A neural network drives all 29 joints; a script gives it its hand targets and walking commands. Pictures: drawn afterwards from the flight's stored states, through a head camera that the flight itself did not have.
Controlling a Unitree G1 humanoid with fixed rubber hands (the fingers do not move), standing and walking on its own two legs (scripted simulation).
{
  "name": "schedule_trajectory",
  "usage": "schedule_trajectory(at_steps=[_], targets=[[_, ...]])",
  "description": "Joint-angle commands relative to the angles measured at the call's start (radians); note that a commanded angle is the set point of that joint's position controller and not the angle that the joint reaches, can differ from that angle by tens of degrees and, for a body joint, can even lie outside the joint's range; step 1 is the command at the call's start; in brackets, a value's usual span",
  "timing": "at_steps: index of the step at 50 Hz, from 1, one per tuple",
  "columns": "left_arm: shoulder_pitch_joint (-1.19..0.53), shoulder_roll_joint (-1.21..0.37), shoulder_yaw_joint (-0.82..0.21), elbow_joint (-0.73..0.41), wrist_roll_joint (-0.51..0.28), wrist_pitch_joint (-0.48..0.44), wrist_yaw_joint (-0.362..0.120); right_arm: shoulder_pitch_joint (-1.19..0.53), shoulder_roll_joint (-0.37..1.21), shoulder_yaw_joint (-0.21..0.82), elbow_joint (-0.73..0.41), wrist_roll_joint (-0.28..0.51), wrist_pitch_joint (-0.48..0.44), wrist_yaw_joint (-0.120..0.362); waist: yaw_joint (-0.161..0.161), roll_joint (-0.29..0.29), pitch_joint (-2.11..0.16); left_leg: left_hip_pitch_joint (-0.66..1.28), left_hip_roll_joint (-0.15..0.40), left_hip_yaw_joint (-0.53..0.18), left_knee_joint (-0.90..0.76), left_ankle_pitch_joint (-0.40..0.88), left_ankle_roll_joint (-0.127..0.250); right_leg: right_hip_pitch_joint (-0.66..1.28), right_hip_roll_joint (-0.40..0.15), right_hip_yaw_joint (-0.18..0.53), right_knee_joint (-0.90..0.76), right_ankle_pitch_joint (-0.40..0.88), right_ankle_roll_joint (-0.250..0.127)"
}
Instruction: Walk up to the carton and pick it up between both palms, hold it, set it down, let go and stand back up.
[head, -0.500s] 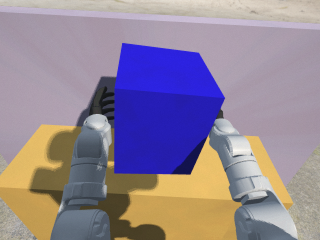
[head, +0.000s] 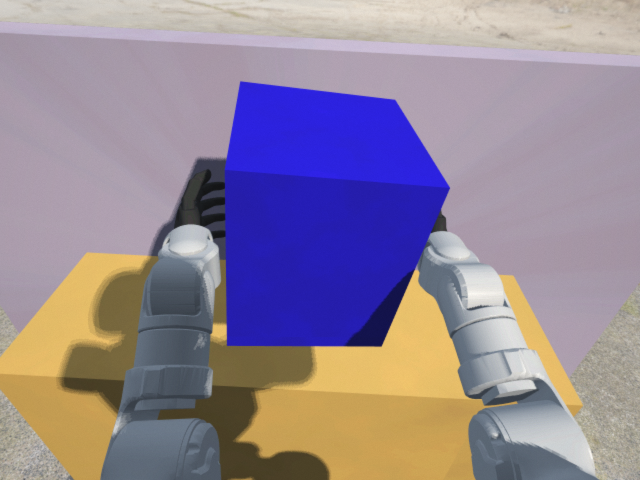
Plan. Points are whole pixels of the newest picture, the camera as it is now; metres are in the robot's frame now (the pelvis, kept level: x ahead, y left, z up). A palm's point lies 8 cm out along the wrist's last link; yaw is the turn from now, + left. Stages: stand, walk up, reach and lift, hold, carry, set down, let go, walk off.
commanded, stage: hold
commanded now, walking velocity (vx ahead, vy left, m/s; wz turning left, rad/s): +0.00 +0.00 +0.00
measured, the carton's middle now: (313, 219) +0.39 +0.02 +0.20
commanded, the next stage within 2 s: none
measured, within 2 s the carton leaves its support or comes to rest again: neither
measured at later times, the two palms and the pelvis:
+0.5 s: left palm (190, 230) +0.35 +0.17 +0.21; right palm (429, 232) +0.37 -0.12 +0.20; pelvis +0.00 +0.00 +0.00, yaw +0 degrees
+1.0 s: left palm (189, 229) +0.35 +0.17 +0.21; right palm (429, 230) +0.37 -0.12 +0.20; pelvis +0.00 +0.00 +0.00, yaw +0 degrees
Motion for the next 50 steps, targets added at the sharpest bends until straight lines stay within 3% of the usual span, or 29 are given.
schedule_trajectory(at_steps=[1, 2, 3, 5, 7, 8, 9, 10, 12, 13, 14, 15, 18, 19, 20, 22, 23, 25, 26, 27, 32, 33, 38, 39, 42, 44, 46, 49, 50], targets=[[-0.997, -0.755, -0.57, -0.322, -0.213, -0.079, -0.221, -1.049, 0.637, 0.316, -0.358, 0.119, -0.078, 0.092, -0.167, 0.124, -0.495, 0.133, -0.018, -0.067, -0.148, 0.25, -0.097, 0.196, 0.035, 0.06, -0.046, 0.195, -0.002], [-0.988, -0.735, -0.53, -0.257, -0.187, -0.069, -0.22, -1.042, 0.612, 0.297, -0.323, 0.113, -0.063, 0.093, -0.165, 0.133, -0.425, 0.114, -0.015, -0.069, -0.171, 0.168, -0.091, 0.168, 0.029, 0.056, -0.062, 0.122, -0.003], [-1.003, -0.727, -0.513, -0.231, -0.183, -0.066, -0.224, -1.061, 0.634, 0.303, -0.311, 0.109, -0.063, 0.096, -0.141, 0.096, -0.419, 0.067, -0.017, -0.062, -0.182, 0.115, -0.08, 0.185, 0.029, 0.055, -0.06, 0.09, -0.001], [-0.975, -0.73, -0.492, -0.206, -0.17, -0.062, -0.232, -1.054, 0.635, 0.292, -0.294, 0.103, -0.059, 0.094, -0.146, 0.09, -0.416, 0.066, -0.014, -0.065, -0.185, 0.103, -0.079, 0.189, 0.026, 0.062, -0.06, 0.079, -0.004], [-1.009, -0.763, -0.546, -0.277, -0.199, -0.068, -0.221, -1.102, 0.657, 0.319, -0.369, 0.125, -0.076, 0.097, -0.144, 0.12, -0.504, 0.111, -0.013, -0.064, -0.164, 0.181, -0.084, 0.18, 0.032, 0.057, -0.046, 0.123, -0.002], [-0.986, -0.729, -0.507, -0.223, -0.183, -0.061, -0.227, -1.056, 0.651, 0.292, -0.307, 0.107, -0.06, 0.094, -0.155, 0.098, -0.414, 0.081, -0.017, -0.059, -0.176, 0.153, -0.078, 0.187, 0.026, 0.061, -0.059, 0.12, 0.0], [-0.988, -0.747, -0.537, -0.254, -0.208, -0.062, -0.226, -1.084, 0.648, 0.307, -0.36, 0.114, -0.07, 0.094, -0.152, 0.09, -0.462, 0.083, -0.02, -0.057, -0.164, 0.173, -0.083, 0.199, 0.034, 0.059, -0.045, 0.154, 0.001], [-1.001, -0.728, -0.512, -0.237, -0.187, -0.064, -0.224, -1.066, 0.647, 0.308, -0.323, 0.115, -0.057, 0.095, -0.147, 0.084, -0.435, 0.073, -0.016, -0.064, -0.178, 0.143, -0.079, 0.189, 0.036, 0.057, -0.053, 0.114, -0.002], [-0.984, -0.714, -0.509, -0.234, -0.179, -0.057, -0.228, -1.043, 0.653, 0.312, -0.302, 0.108, -0.054, 0.092, -0.146, 0.093, -0.453, 0.086, -0.017, -0.061, -0.176, 0.147, -0.082, 0.204, 0.026, 0.063, -0.052, 0.124, 0.003], [-0.982, -0.733, -0.52, -0.266, -0.195, -0.059, -0.225, -1.064, 0.663, 0.32, -0.358, 0.127, -0.061, 0.09, -0.137, 0.091, -0.464, 0.096, -0.018, -0.061, -0.164, 0.2, -0.085, 0.196, 0.033, 0.057, -0.05, 0.159, 0.006], [-0.965, -0.743, -0.542, -0.297, -0.197, -0.058, -0.223, -1.034, 0.657, 0.321, -0.342, 0.127, -0.056, 0.088, -0.152, 0.111, -0.478, 0.108, -0.017, -0.06, -0.157, 0.224, -0.089, 0.21, 0.029, 0.057, -0.04, 0.196, 0.006], [-0.993, -0.711, -0.506, -0.257, -0.175, -0.056, -0.227, -1.046, 0.618, 0.306, -0.302, 0.127, -0.049, 0.086, -0.154, 0.12, -0.43, 0.12, -0.018, -0.063, -0.17, 0.185, -0.084, 0.187, 0.031, 0.056, -0.056, 0.142, 0.006], [-0.974, -0.726, -0.52, -0.29, -0.193, -0.056, -0.23, -1.052, 0.671, 0.333, -0.347, 0.126, -0.057, 0.088, -0.132, 0.091, -0.472, 0.092, -0.017, -0.055, -0.162, 0.204, -0.083, 0.222, 0.031, 0.065, -0.042, 0.18, 0.007], [-0.98, -0.714, -0.487, -0.221, -0.168, -0.053, -0.231, -1.084, 0.651, 0.309, -0.316, 0.117, -0.054, 0.089, -0.123, 0.086, -0.399, 0.066, -0.02, -0.054, -0.182, 0.137, -0.072, 0.181, 0.033, 0.06, -0.058, 0.101, 0.005], [-0.998, -0.716, -0.491, -0.226, -0.166, -0.05, -0.235, -1.068, 0.648, 0.293, -0.297, 0.122, -0.051, 0.088, -0.139, 0.095, -0.4, 0.084, -0.017, -0.054, -0.181, 0.129, -0.077, 0.183, 0.03, 0.058, -0.059, 0.096, 0.005], [-1.017, -0.73, -0.526, -0.305, -0.2, -0.064, -0.225, -1.076, 0.691, 0.369, -0.371, 0.151, -0.059, 0.091, -0.114, 0.086, -0.532, 0.115, -0.017, -0.056, -0.157, 0.229, -0.079, 0.221, 0.036, 0.054, -0.033, 0.171, 0.006], [-0.959, -0.739, -0.528, -0.249, -0.19, -0.052, -0.226, -1.08, 0.649, 0.343, -0.354, 0.146, -0.056, 0.089, -0.133, 0.114, -0.464, 0.114, -0.02, -0.067, -0.162, 0.232, -0.09, 0.201, 0.038, 0.053, -0.045, 0.158, 0.002], [-0.957, -0.728, -0.535, -0.292, -0.19, -0.052, -0.224, -1.044, 0.661, 0.356, -0.365, 0.16, -0.05, 0.08, -0.139, 0.112, -0.49, 0.134, -0.02, -0.064, -0.142, 0.279, -0.092, 0.225, 0.042, 0.058, -0.042, 0.212, 0.007], [-0.986, -0.733, -0.533, -0.262, -0.193, -0.056, -0.223, -1.068, 0.649, 0.33, -0.357, 0.139, -0.05, 0.084, -0.142, 0.107, -0.445, 0.106, -0.018, -0.068, -0.16, 0.209, -0.09, 0.184, 0.035, 0.056, -0.05, 0.151, 0.01], [-0.977, -0.719, -0.503, -0.238, -0.175, -0.05, -0.228, -1.081, 0.665, 0.335, -0.345, 0.132, -0.049, 0.082, -0.126, 0.096, -0.41, 0.073, -0.028, -0.054, -0.168, 0.173, -0.074, 0.201, 0.029, 0.059, -0.054, 0.145, 0.013], [-1.027, -0.722, -0.502, -0.266, -0.185, -0.058, -0.229, -1.06, 0.659, 0.302, -0.291, 0.117, -0.045, 0.088, -0.143, 0.119, -0.43, 0.092, -0.02, -0.053, -0.173, 0.151, -0.083, 0.184, 0.027, 0.062, -0.053, 0.112, 0.007], [-0.994, -0.715, -0.478, -0.227, -0.17, -0.048, -0.233, -1.066, 0.667, 0.31, -0.298, 0.117, -0.041, 0.092, -0.127, 0.094, -0.427, 0.086, -0.016, -0.052, -0.175, 0.141, -0.075, 0.186, 0.029, 0.063, -0.055, 0.094, 0.006], [-0.988, -0.721, -0.493, -0.246, -0.174, -0.05, -0.243, -1.021, 0.643, 0.305, -0.294, 0.122, -0.042, 0.084, -0.156, 0.104, -0.435, 0.107, -0.013, -0.057, -0.18, 0.184, -0.089, 0.203, 0.032, 0.055, -0.05, 0.124, 0.009], [-0.968, -0.713, -0.479, -0.207, -0.161, -0.05, -0.245, -1.064, 0.657, 0.311, -0.322, 0.118, -0.046, 0.082, -0.137, 0.081, -0.405, 0.079, -0.02, -0.05, -0.179, 0.171, -0.079, 0.214, 0.028, 0.06, -0.059, 0.126, 0.016], [-1.005, -0.717, -0.518, -0.293, -0.192, -0.06, -0.238, -1.015, 0.672, 0.323, -0.317, 0.139, -0.047, 0.085, -0.152, 0.106, -0.476, 0.119, -0.015, -0.055, -0.16, 0.236, -0.089, 0.235, 0.033, 0.056, -0.041, 0.184, 0.012], [-1.054, -0.736, -0.522, -0.327, -0.19, -0.065, -0.229, -1.069, 0.669, 0.322, -0.325, 0.144, -0.054, 0.095, -0.141, 0.125, -0.476, 0.131, -0.005, -0.068, -0.162, 0.236, -0.099, 0.184, 0.029, 0.059, -0.04, 0.13, 0.01], [-0.981, -0.731, -0.537, -0.292, -0.202, -0.057, -0.226, -1.069, 0.672, 0.342, -0.386, 0.148, -0.058, 0.087, -0.133, 0.106, -0.5, 0.12, -0.015, -0.065, -0.144, 0.265, -0.095, 0.217, 0.037, 0.057, -0.037, 0.189, 0.008], [-1.013, -0.721, -0.506, -0.254, -0.174, -0.054, -0.23, -1.005, 0.646, 0.289, -0.245, 0.116, -0.041, 0.093, -0.151, 0.124, -0.396, 0.091, -0.014, -0.058, -0.174, 0.16, -0.099, 0.164, 0.034, 0.056, -0.055, 0.077, -0.001], [-0.995, -0.721, -0.494, -0.255, -0.17, -0.05, -0.235, -1.031, 0.658, 0.301, -0.293, 0.12, -0.048, 0.094, -0.139, 0.11, -0.414, 0.078, -0.018, -0.048, -0.176, 0.147, -0.086, 0.196, 0.031, 0.056, -0.053, 0.096, 0.004]])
